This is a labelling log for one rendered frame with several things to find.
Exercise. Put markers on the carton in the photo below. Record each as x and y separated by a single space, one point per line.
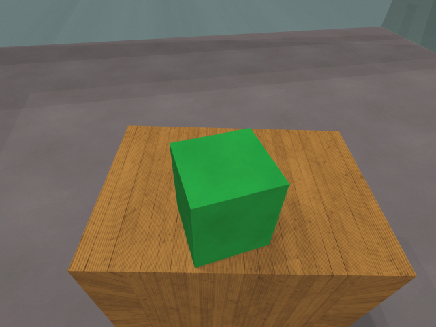
229 194

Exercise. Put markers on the pedestal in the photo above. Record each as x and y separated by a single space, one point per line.
332 257

